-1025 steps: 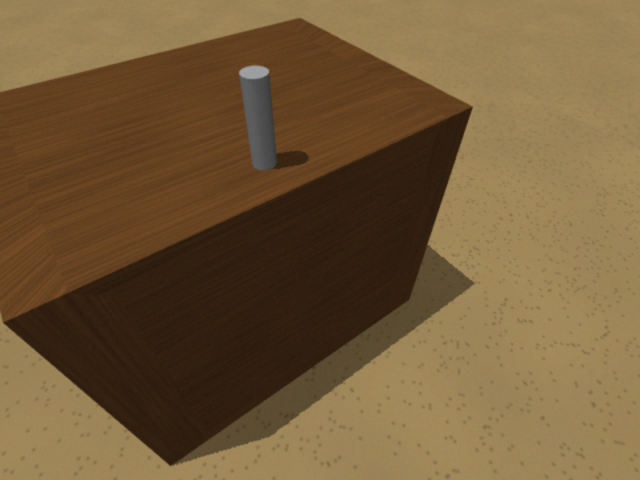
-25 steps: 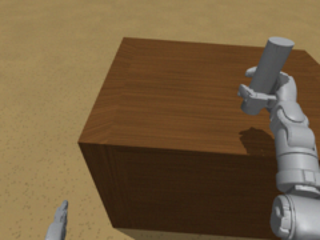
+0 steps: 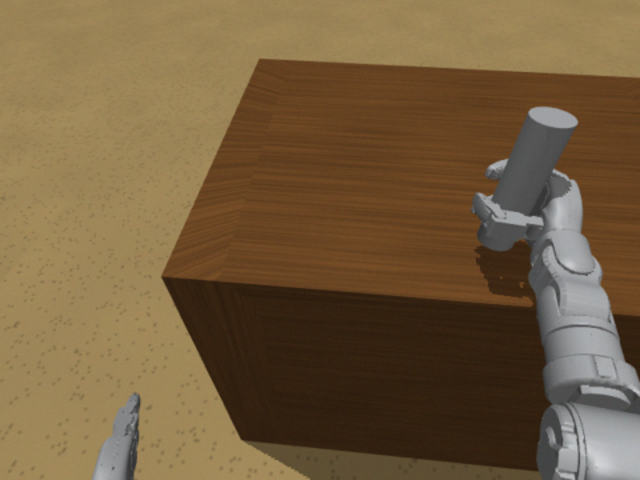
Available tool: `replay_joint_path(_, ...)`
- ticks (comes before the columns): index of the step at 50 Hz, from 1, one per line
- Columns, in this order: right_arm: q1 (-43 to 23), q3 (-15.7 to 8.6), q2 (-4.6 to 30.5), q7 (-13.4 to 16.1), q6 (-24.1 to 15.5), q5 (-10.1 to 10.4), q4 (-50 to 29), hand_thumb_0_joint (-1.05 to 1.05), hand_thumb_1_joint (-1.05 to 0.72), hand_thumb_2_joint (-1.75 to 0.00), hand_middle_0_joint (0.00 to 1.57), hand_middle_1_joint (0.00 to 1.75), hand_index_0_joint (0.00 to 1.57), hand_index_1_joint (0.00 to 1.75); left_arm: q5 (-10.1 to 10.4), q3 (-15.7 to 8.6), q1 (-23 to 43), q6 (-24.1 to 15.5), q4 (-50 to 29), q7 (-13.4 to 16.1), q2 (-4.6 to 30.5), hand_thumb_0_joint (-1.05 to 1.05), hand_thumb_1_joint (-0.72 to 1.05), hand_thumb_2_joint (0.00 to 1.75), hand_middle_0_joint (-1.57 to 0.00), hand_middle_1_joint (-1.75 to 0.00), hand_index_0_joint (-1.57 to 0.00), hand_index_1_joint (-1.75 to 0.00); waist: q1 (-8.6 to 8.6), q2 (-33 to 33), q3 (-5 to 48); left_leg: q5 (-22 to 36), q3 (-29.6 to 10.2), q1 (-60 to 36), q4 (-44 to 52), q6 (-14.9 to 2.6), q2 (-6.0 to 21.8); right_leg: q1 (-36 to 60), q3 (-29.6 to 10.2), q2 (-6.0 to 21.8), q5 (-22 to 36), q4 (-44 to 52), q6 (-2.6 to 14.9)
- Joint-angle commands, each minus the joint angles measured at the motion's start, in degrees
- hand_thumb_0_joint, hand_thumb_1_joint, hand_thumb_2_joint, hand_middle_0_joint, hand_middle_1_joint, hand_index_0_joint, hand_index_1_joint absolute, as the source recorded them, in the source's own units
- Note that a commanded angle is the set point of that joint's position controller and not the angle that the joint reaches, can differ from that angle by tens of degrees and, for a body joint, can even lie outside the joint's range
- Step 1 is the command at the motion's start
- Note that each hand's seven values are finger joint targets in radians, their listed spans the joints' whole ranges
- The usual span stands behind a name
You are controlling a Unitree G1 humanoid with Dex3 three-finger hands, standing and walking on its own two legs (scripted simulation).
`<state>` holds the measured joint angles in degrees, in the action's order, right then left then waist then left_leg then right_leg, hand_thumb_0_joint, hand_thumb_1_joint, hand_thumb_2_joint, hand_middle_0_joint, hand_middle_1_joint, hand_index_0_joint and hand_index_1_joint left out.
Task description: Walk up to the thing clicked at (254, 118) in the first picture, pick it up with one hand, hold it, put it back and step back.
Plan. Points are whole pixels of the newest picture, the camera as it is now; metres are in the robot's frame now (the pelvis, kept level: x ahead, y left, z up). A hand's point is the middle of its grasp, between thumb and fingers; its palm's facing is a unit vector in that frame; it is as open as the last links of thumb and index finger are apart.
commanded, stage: lower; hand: right
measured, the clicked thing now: (520, 186) +0.44 -0.20 +0.17
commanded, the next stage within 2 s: loosen in 0.70 s
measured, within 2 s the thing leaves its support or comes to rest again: rests again in 0.64 s
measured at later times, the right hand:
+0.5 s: hand (493, 218) +0.44 -0.19 +0.12, palm faces +0.15 +0.99 +0.00, open 6.5 cm
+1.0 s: hand (492, 225) +0.44 -0.19 +0.10, palm faces +0.15 +0.99 -0.01, open 6.5 cm
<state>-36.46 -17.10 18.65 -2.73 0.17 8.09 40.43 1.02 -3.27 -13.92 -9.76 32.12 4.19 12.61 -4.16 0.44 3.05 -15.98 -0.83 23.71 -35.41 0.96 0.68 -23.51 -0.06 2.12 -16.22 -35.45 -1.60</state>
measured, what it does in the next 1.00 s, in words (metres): stands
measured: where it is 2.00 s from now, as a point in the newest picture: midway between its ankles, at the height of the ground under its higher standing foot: outside the picture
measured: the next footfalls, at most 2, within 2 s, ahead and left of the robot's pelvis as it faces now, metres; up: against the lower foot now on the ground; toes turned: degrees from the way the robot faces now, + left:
none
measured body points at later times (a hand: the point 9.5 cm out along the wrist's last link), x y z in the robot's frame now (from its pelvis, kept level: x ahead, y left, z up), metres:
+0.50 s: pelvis -0.01 +0.00 -0.01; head +0.03 -0.01 +0.44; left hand +0.14 +0.27 -0.07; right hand +0.43 -0.24 +0.12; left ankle +0.02 +0.13 -0.73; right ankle +0.02 -0.14 -0.73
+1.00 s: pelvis -0.01 +0.00 -0.01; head +0.03 -0.01 +0.44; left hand +0.14 +0.27 -0.07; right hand +0.43 -0.25 +0.10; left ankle +0.02 +0.13 -0.73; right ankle +0.02 -0.14 -0.73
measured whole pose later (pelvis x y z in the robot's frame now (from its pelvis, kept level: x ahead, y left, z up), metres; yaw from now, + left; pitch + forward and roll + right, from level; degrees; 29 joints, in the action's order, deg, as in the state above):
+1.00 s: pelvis -0.01 +0.00 -0.01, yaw +0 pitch +8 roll +0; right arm -37.8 -18.4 20.8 -3.5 -12.3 7.3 50.7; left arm 0.6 -2.5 -15.1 -7.0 25.7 3.9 12.5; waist -6.2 -0.2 4.4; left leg -17.5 -0.9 32.1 -41.1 0.9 0.1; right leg -32.2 -0.3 2.6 -18.4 -42.1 -1.6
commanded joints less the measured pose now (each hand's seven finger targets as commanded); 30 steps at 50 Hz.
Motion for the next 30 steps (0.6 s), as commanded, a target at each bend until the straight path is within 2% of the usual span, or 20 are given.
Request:
replay_joint_path(1,-33.5,-2.7,15.2,0.5,-8.3,0.5,-16.9,0.0,-0.57,-1.37,1.43,1.49,1.44,1.49,-0.4,-2.3,3.9,-1.9,-8.0,0.1,6.7,0.0,-0.53,0.05,-0.05,-0.05,-0.05,-0.05,0.44,5.1,21.7,13.8,2.1,-4.2,3.6,-1.0,-1.4,11.7,0.6,-1.2,12.4,3.1,1.56)
replay_joint_path(2,-32.8,-1.8,13.6,0.3,-8.9,0.5,-14.4,0.0,-0.54,-1.37,1.42,1.49,1.43,1.49,-0.4,-2.2,3.8,-1.9,-8.3,0.1,6.0,0.0,-0.53,0.05,-0.06,-0.05,-0.05,-0.05,-0.33,5.2,21.9,14.2,2.0,-3.9,3.5,-0.96,-1.5,11.6,0.5,-1.2,13.0,2.6,1.54)
replay_joint_path(3,-30.5,-2.0,12.9,0.0,-9.0,0.7,-12.0,0.0,-0.57,-1.36,1.42,1.48,1.43,1.48,-0.1,-1.4,3.9,-1.7,-7.5,0.0,5.3,0.0,-0.54,0.05,-0.06,-0.05,-0.05,-0.05,0.26,3.6,21.0,14.4,2.3,-4.1,3.3,-0.88,-1.6,10.7,0.5,-1.2,13.1,2.5,1.65)
replay_joint_path(4,-30.6,-2.2,13.8,-0.2,-9.4,0.7,-11.1,0.0,-0.56,-1.36,1.41,1.47,1.43,1.47,-0.1,-3.4,5.2,-1.7,-9.6,0.4,8.0,0.0,-0.54,0.05,-0.06,-0.05,-0.05,-0.05,-0.92,1.7,22.1,13.9,2.1,-4.2,3.5,-0.73,-1.6,10.4,0.5,-1.2,11.7,2.6,2.0)
replay_joint_path(6,-33.3,-3.6,16.7,-0.1,-10.6,0.7,-13.7,0.0,-0.56,-1.36,1.41,1.47,1.42,1.47,-0.1,-2.4,6.8,-1.5,-10.8,0.4,7.7,0.0,-0.54,0.05,-0.06,-0.05,-0.05,-0.05,0.1,2.2,22.6,12.6,1.8,-5.0,3.4,-0.73,-1.2,9.1,0.8,-1.4,9.6,2.7,2.14)
replay_joint_path(8,-32.2,-2.8,15.2,-0.2,-10.8,0.8,-10.5,0.0,-0.56,-1.35,1.41,1.47,1.42,1.47,-0.1,-4.5,3.9,-1.1,-9.0,0.7,9.0,0.0,-0.54,0.05,-0.06,-0.05,-0.05,-0.05,-0.99,1.5,20.0,10.1,1.9,-2.9,3.8,-0.73,-1.4,8.6,0.7,-1.4,6.7,3.0,2.21)
replay_joint_path(9,-31.2,-2.3,14.2,-0.3,-10.8,0.7,-9.3,0.0,-0.54,-1.34,1.4,1.46,1.41,1.46,-0.1,-4.4,3.3,-1.1,-9.8,0.5,9.0,0.0,-0.53,0.05,-0.05,-0.05,-0.05,-0.05,-1.11,1.5,19.9,9.4,1.8,-2.8,3.8,-0.8,-1.5,8.2,0.6,-1.3,5.8,3.3,2.14)
replay_joint_path(10,-33.0,-2.2,14.0,-0.2,-11.6,0.8,-12.0,0.0,-0.55,-1.33,1.39,1.45,1.41,1.45,0.0,-2.2,6.0,-1.5,-13.0,0.3,7.0,0.0,-0.53,0.04,-0.05,-0.05,-0.05,-0.05,-0.73,1.4,21.4,9.1,1.8,-3.4,3.9,-0.69,-1.5,8.7,0.8,-1.4,5.4,3.1,2.15)
replay_joint_path(12,-31.9,-2.9,15.2,0.0,-12.0,0.5,-8.8,0.0,-0.54,-1.31,1.37,1.42,1.38,1.42,-0.1,-3.1,2.7,-1.1,-9.6,0.7,7.4,0.0,-0.53,0.04,-0.06,-0.05,-0.05,-0.05,-0.88,1.0,20.7,10.2,1.9,-2.2,3.2,-0.66,-1.6,8.3,0.7,-1.2,6.9,2.4,2.16)
replay_joint_path(13,-31.3,-2.8,14.7,-0.3,-12.3,0.7,-9.3,0.0,-0.55,-1.31,1.37,1.42,1.38,1.42,0.0,-1.5,2.0,-1.1,-9.9,0.3,5.7,0.0,-0.53,0.04,-0.05,-0.05,-0.05,-0.05,-0.67,2.6,20.0,10.4,2.0,-1.9,3.1,-0.78,-1.6,8.4,0.7,-1.3,7.3,2.4,2.02)
replay_joint_path(14,-31.6,-2.2,14.2,-0.5,-12.4,0.7,-8.9,0.0,-0.53,-1.31,1.37,1.42,1.38,1.42,0.0,-1.9,2.7,-1.1,-11.7,0.2,6.2,0.0,-0.53,0.04,-0.05,-0.05,-0.05,-0.05,-0.93,2.5,20.9,10.9,1.7,-2.2,3.0,-0.79,-1.4,8.1,0.8,-1.4,7.7,2.1,2.01)
replay_joint_path(16,-32.6,-3.5,16.7,-0.3,-12.9,0.4,-9.9,0.0,-0.54,-1.29,1.36,1.41,1.37,1.41,-0.2,-4.8,3.4,-0.9,-11.5,0.7,9.3,0.0,-0.53,0.05,-0.05,-0.05,-0.05,-0.05,-1.06,2.6,22.6,11.9,1.3,-2.1,2.6,-0.68,-1.2,8.3,1.0,-1.5,8.2,1.5,2.12)
replay_joint_path(19,-31.0,-3.4,15.1,-0.3,-13.6,0.6,-8.7,0.0,-0.53,-1.3,1.36,1.41,1.37,1.41,-0.1,-2.1,3.9,-0.9,-12.3,0.2,6.6,0.0,-0.54,0.05,-0.05,-0.04,-0.05,-0.05,-0.28,2.0,22.4,11.6,1.3,-3.2,2.2,-0.7,-1.2,6.2,0.9,-1.6,8.0,1.1,2.1)
replay_joint_path(22,-33.4,-3.3,16.2,-0.1,-14.6,0.3,-9.8,0.0,-0.56,-1.31,1.37,1.42,1.38,1.42,-0.3,-3.8,5.1,-0.9,-14.0,0.5,8.8,0.0,-0.54,0.05,-0.05,-0.05,-0.05,-0.05,-1.07,3.1,25.3,12.2,1.4,-2.3,1.7,-0.88,-1.5,8.4,0.6,-1.2,9.2,0.6,1.9)
replay_joint_path(24,-32.7,-3.5,16.2,0.0,-15.0,0.2,-9.2,0.0,-0.57,-1.33,1.38,1.44,1.4,1.44,-0.3,-2.5,3.1,-0.7,-11.7,0.3,7.1,0.0,-0.55,0.05,-0.05,-0.05,-0.05,-0.05,-0.24,4.4,22.8,11.1,1.8,-1.1,1.5,-1.15,-1.7,7.4,0.4,-1.0,8.9,0.8,1.59)
replay_joint_path(26,-30.3,-3.0,14.8,-0.2,-15.1,0.3,-6.3,0.0,-0.56,-1.33,1.39,1.44,1.4,1.44,-0.3,-1.7,2.7,-0.6,-10.8,0.2,6.1,0.0,-0.55,0.05,-0.05,-0.04,-0.05,-0.05,-0.6,4.5,21.1,9.5,2.1,0.3,1.5,-1.18,-2.0,7.0,0.1,-0.7,7.8,1.1,1.54)
replay_joint_path(27,-32.4,-2.8,15.3,-0.3,-15.8,0.3,-8.5,0.0,-0.57,-1.33,1.39,1.45,1.41,1.45,-0.4,-1.8,4.2,-0.8,-13.0,0.2,6.5,0.0,-0.54,0.05,-0.05,-0.05,-0.05,-0.05,-1.07,4.8,23.5,10.6,1.7,-0.9,1.4,-1.1,-1.8,7.3,0.4,-0.9,8.3,0.5,1.67)
replay_joint_path(28,-33.3,-4.5,17.8,-0.1,-16.2,0.2,-9.3,0.0,-0.55,-1.34,1.4,1.46,1.41,1.46,-0.5,-4.1,4.3,-0.9,-14.2,0.6,9.3,0.0,-0.54,0.05,-0.05,-0.04,-0.05,-0.05,-1.54,3.3,27.0,12.1,1.6,-1.8,1.0,-0.91,-1.8,8.4,0.4,-1.0,9.7,-0.1,1.84)
replay_joint_path(29,-33.1,-3.5,16.7,-0.2,-16.2,0.1,-9.0,0.0,-0.56,-1.34,1.4,1.45,1.41,1.45,-0.6,-2.2,3.5,-0.7,-13.2,0.5,7.5,0.0,-0.55,0.05,-0.05,-0.04,-0.05,-0.05,-1.17,3.5,25.5,12.5,1.7,-1.2,0.8,-0.9,-1.8,7.8,0.4,-1.0,10.3,-0.3,1.83)
replay_joint_path(30,-32.5,-4.0,17.2,0.0,-16.3,0.1,-8.0,0.0,-0.56,-1.33,1.39,1.44,1.4,1.44,-0.6,-2.7,1.8,-0.6,-12.9,0.5,7.6,0.0,-0.55,0.06,-0.05,-0.05,-0.05,-0.05,-1.32,4.1,24.3,12.5,1.5,-1.5,0.9,-0.92,-1.6,6.8,0.7,-1.3,9.8,-0.4,1.86)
